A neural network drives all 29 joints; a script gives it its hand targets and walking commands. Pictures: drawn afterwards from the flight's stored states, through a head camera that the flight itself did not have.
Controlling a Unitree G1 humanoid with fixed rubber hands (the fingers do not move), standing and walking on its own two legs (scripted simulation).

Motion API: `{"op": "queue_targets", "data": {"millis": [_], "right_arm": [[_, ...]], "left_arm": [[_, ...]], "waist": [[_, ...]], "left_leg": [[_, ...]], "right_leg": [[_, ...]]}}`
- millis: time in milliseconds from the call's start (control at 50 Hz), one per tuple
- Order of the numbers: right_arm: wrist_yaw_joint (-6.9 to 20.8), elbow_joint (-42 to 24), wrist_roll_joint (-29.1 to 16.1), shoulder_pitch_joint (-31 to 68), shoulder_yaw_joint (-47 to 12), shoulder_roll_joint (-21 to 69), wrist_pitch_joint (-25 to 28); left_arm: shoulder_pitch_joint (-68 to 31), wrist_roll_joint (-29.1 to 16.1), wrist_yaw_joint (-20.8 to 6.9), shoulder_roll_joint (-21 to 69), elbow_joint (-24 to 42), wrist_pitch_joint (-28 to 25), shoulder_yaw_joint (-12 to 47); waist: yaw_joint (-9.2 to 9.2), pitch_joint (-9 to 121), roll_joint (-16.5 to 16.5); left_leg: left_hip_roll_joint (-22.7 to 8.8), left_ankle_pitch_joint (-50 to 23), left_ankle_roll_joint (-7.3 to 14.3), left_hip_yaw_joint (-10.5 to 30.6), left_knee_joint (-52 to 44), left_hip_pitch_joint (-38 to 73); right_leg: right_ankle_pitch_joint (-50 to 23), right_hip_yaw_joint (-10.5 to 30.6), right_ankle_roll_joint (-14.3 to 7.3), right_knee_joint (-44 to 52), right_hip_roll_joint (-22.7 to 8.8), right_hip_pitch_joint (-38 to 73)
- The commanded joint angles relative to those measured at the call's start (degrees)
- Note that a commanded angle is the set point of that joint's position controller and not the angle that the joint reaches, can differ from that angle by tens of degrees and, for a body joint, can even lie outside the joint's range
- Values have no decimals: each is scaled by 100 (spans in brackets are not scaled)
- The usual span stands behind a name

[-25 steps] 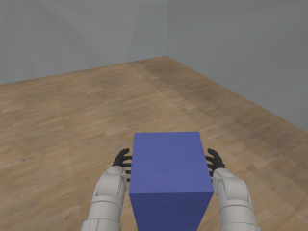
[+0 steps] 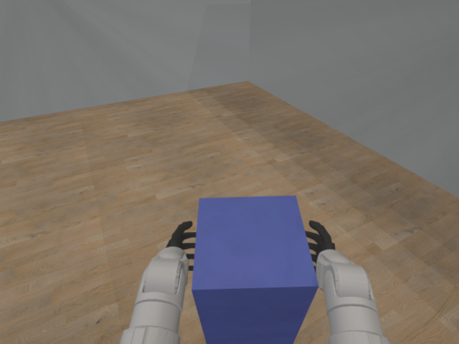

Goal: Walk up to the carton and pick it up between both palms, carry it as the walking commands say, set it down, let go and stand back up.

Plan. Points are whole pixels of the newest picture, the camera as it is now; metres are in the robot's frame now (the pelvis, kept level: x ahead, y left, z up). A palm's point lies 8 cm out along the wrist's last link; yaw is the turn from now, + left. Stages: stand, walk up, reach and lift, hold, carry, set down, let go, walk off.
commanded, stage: hold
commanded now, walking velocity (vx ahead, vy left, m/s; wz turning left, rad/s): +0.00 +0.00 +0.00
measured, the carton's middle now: (248, 276) +0.29 +0.00 -0.01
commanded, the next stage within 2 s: carry in 0.40 s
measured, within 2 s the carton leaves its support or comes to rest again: neither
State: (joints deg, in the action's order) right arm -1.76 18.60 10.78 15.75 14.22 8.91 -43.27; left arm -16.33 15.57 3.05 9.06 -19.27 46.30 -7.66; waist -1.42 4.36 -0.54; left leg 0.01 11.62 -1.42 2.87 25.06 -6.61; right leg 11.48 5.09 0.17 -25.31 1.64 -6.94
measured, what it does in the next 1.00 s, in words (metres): walks ahead, turning left: left foot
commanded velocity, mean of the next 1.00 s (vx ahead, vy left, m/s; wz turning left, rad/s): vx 0.32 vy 0.00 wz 0.38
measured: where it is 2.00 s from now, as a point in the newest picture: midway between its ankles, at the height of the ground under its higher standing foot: (195, 317)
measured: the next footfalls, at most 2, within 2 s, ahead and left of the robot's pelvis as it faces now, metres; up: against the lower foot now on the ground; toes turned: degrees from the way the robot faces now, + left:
left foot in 0.88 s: +0.14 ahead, +0.16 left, +0.00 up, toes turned +22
right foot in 1.26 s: +0.45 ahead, +0.03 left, +0.00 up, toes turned +20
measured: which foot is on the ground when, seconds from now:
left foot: down 0.00-0.56, up 0.58-0.86, down 0.88-1.00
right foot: down 0.00-0.90, up 0.92-1.00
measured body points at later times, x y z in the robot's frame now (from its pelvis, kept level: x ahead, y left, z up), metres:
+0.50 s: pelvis +0.00 +0.00 +0.00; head -0.06 +0.00 +0.44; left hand +0.29 +0.14 +0.04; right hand +0.30 -0.14 +0.04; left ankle +0.03 +0.13 -0.74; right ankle +0.03 -0.13 -0.74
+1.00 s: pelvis +0.13 +0.06 +0.00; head +0.15 +0.07 +0.45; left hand +0.35 +0.29 +0.07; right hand +0.45 +0.03 +0.07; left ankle +0.10 +0.15 -0.74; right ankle +0.10 -0.10 -0.68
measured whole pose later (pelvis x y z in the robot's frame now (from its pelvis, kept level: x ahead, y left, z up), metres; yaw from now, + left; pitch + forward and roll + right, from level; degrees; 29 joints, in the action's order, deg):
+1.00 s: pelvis +0.13 +0.06 +0.00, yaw +19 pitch +7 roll -1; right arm -9.0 -21.8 3.3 7.7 3.2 7.6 -65.5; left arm -7.2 4.1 10.6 7.5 20.4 66.5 0.8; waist -1.4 5.7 0.9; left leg 0.3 13.2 3.1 -3.6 27.7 -21.7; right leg 26.6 -5.1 3.4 -56.3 -6.5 -26.1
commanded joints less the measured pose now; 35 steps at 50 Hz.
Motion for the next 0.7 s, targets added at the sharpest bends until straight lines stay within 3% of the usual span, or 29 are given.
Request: {"op": "queue_targets", "data": {"millis": [0, 20, 40, 60, 80, 120, 140, 180, 240, 260, 280, 300, 320, 340, 360, 380, 400, 420, 460, 480, 500, 520, 540, 560, 600, 620, 640, 660, 680], "right_arm": [[1388, -440, -1050, 3241, -3361, 5924, 52], [1418, -532, -1143, 3319, -3465, 5984, 69], [1448, -583, -1167, 3298, -3486, 5986, 100], [1452, -359, -1141, 3162, -3342, 5938, 48], [1431, -244, -994, 3128, -3212, 5948, 26], [1437, -487, -1112, 3281, -3467, 5991, 65], [1396, -649, -1148, 3231, -3486, 5803, 80], [1445, -679, -1170, 3239, -3619, 6018, 75], [1450, -476, -1139, 3153, -3443, 5963, 51], [1438, -559, -1114, 3027, -3511, 6070, -4], [1420, -499, -1168, 3126, -3435, 5969, 0], [1433, -577, -1151, 3016, -3520, 5919, -2], [1454, -514, -1150, 3229, -3498, 5887, 17], [1479, -715, -1204, 3265, -3741, 6118, 36], [1439, -526, -1114, 3253, -3451, 5963, 53], [1416, -804, -1269, 3498, -3638, 5567, 80], [1380, -979, -1311, 3881, -3741, 5534, 114], [1358, -891, -1318, 3747, -3717, 5589, 77], [1246, -1644, -1665, 3830, -4275, 5765, -24], [1177, -1656, -1623, 3650, -4198, 5730, -147], [1140, -1932, -1816, 3718, -4344, 5873, -268], [1019, -2258, -1896, 3695, -4490, 5954, -383], [955, -2587, -2041, 4028, -4669, 5874, -506], [823, -2908, -2164, 3752, -4861, 5911, -721], [709, -3647, -2366, 3176, -4927, 5681, -935], [613, -3666, -2354, 2853, -4899, 5598, -1088], [536, -3451, -2310, 2451, -4793, 5575, -1272], [437, -3674, -2288, 2121, -4669, 5327, -1401], [321, -3700, -2234, 1839, -4633, 5397, -1526]], "left_arm": [[-3274, -1694, -1628, 5973, 566, -419, 2742], [-3246, -1693, -1629, 5985, 691, -450, 2785], [-3423, -1798, -1639, 6002, 1014, -489, 2919], [-3336, -1701, -1598, 5976, 816, -430, 2801], [-3472, -1694, -1609, 5938, 825, -417, 2785], [-3447, -1741, -1623, 5907, 903, -468, 2826], [-3099, -1640, -1597, 5991, 610, -395, 2775], [-3152, -1699, -1604, 5995, 851, -442, 2829], [-3378, -1761, -1578, 5891, 1128, -479, 2984], [-3043, -1722, -1578, 5964, 1020, -410, 2837], [-3380, -1762, -1560, 5885, 1099, -424, 2897], [-3066, -1693, -1556, 5839, 981, -389, 2826], [-3271, -1658, -1586, 5804, 884, -407, 2745], [-3139, -1745, -1592, 6049, 941, -450, 2900], [-3303, -1703, -1615, 5908, 935, -436, 2811], [-3294, -1659, -1486, 5880, 754, -448, 2940], [-3698, -1795, -1508, 5842, 875, -469, 2954], [-3942, -1824, -1433, 5792, 1193, -494, 3002], [-3724, -2128, -1312, 6031, 1716, -416, 3305], [-3805, -2184, -1220, 6010, 1941, -310, 3411], [-4183, -2422, -1132, 5933, 2601, -259, 3605], [-4140, -2609, -1062, 6049, 2797, -142, 3705], [-4088, -2543, -971, 5989, 2986, -46, 3808], [-3864, -2595, -827, 6069, 3332, 143, 3991], [-3304, -2681, -649, 6189, 3886, 423, 4222], [-2832, -2627, -588, 6102, 3646, 623, 4159], [-2772, -2662, -503, 5812, 3882, 784, 4114], [-2558, -2700, -424, 5591, 4180, 909, 4119], [-2423, -2749, -339, 5476, 4364, 1026, 4076]], "waist": [[197, 648, -79], [151, 711, -132], [197, 1020, 110], [200, 594, 259], [271, 789, -93], [166, 783, -73], [150, 643, 209], [135, 771, -61], [200, 969, 114], [160, 688, -196], [141, 825, 213], [112, 761, 65], [108, 791, 165], [117, 985, -236], [203, 1006, -146], [162, 921, 520], [198, 482, 632], [198, 284, 1040], [64, 576, 1046], [-3, 726, 811], [-15, 938, 215], [-69, 1516, -1090], [5, 1262, -1249], [57, 1093, -1018], [30, 1400, -279], [52, 1422, -543], [46, 1422, -637], [1, 1713, -571], [16, 1599, -894]], "left_leg": [[505, -235, 178, 21, -367, 393], [531, -398, 172, -24, -337, 504], [525, -448, 147, -4, -292, 612], [476, -168, 144, 8, -375, 431], [502, -213, 140, 7, -392, 425], [522, -261, 169, -10, -350, 489], [498, -349, 153, 11, -369, 402], [505, -532, 173, 25, -375, 387], [514, -494, 140, 22, -344, 563], [528, -733, 149, 5, -342, 487], [553, -558, 147, -17, -316, 498], [525, -648, 158, -31, -351, 487], [503, -349, 171, 29, -368, 416], [513, -643, 178, 46, -344, 588], [537, -474, 159, 21, -320, 570], [-790, 318, 120, 591, -338, -773], [-729, 2527, 300, 1041, -834, -1442], [-780, 3463, 352, 1133, -1143, -1882], [-769, 3244, 418, 996, -1169, -2580], [-489, 2628, 164, 584, -583, -3055], [-60, 1989, -81, 4, 417, -3326], [204, 1385, 5, -297, 2231, -3616], [-159, 1385, -51, -335, 3220, -3725], [-396, 1192, -30, -266, 3251, -3647], [-487, 1006, 21, -292, 2869, -3461], [-569, 1018, 59, -302, 2282, -3249], [-360, 956, -4, -646, 1934, -2913], [-220, 824, 13, -750, 1872, -2927], [-175, 660, -40, -898, 1669, -2835]], "right_leg": [[-111, 57, -17, 545, 225, 79], [-252, 78, 21, 546, 219, 46], [-260, 76, -3, 502, 235, 93], [-98, 46, -48, 477, 234, 4], [-105, 8, -10, 547, 283, 133], [-100, 61, -1, 566, 232, 94], [-269, 80, -61, 487, 238, 134], [-412, 85, -13, 533, 235, 261], [-340, 82, 17, 499, 239, 138], [-593, 62, 66, 535, 241, 131], [-430, 101, 3, 517, 205, 175], [-618, 129, 16, 524, 208, 275], [-238, 104, -6, 528, 203, 170], [-483, 79, 52, 558, 253, 133], [-333, 72, 36, 555, 250, 183], [922, -316, 17, -147, -715, -556], [2304, -429, 0, -363, -407, -693], [2421, -760, 72, -806, -172, -587], [1644, -1137, 91, -880, 39, 204], [1628, -765, -78, -264, -237, 811], [2181, 5, -266, 692, -754, 1053], [2804, 1619, -690, 1393, -1868, 1532], [3444, 2278, -972, 1692, -2569, 768], [3584, 2228, -1042, 1761, -2632, 353], [2740, 1818, -997, 1563, -2607, 690], [1808, 1076, -803, 1375, -2412, 816], [1339, 411, -695, 1368, -2195, 692], [966, 273, -737, 1271, -2170, 1081], [994, -134, -632, 1230, -2012, 1026]]}}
